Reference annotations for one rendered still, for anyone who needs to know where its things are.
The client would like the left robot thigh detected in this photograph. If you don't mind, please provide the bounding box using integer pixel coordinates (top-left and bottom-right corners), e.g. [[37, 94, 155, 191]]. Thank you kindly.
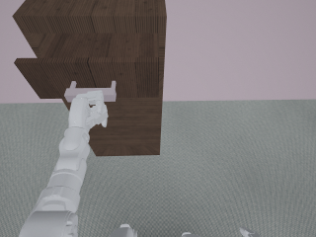
[[110, 227, 137, 237]]

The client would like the handle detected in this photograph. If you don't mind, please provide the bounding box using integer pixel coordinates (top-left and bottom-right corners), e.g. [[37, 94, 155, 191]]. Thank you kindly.
[[64, 80, 117, 103]]

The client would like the drawer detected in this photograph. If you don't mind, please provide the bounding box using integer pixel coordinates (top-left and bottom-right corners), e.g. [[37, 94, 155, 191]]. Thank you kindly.
[[14, 33, 159, 99]]

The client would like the cabinet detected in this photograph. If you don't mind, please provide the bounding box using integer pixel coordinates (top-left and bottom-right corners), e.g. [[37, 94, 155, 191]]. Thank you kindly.
[[12, 0, 167, 157]]

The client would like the robot left upper arm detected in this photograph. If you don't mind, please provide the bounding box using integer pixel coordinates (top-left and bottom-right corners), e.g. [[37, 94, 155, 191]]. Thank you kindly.
[[21, 210, 78, 237]]

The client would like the left robot shin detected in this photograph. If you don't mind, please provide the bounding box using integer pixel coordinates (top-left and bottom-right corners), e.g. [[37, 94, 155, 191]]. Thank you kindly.
[[120, 223, 130, 228]]

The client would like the left robot forearm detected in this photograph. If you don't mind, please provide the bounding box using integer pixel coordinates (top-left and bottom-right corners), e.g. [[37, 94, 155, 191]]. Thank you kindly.
[[19, 126, 90, 237]]

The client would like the robot left hand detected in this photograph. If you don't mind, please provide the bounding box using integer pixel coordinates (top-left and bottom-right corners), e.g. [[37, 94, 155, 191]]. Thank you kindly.
[[68, 90, 109, 132]]

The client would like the robot right hand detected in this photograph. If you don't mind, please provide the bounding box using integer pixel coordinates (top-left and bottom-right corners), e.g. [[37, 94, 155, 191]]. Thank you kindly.
[[239, 226, 261, 237]]

